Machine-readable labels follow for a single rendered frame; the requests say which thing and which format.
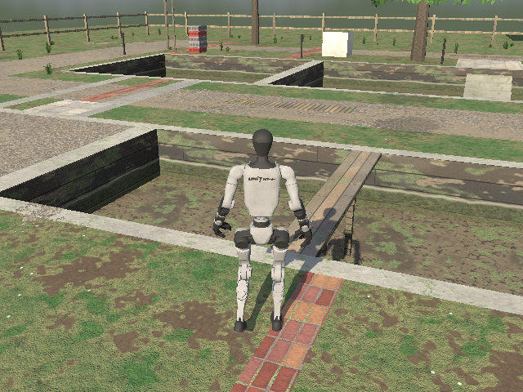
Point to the left robot thigh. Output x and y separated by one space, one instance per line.
243 247

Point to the robot right hand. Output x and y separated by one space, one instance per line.
307 235

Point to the left robot upper arm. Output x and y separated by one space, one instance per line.
236 172

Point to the right robot upper arm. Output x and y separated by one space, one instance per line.
292 187

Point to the right robot forearm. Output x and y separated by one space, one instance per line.
302 218

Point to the left robot forearm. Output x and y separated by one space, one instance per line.
221 213

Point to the robot left hand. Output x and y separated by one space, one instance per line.
223 226

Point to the humanoid robot head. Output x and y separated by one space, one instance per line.
262 142

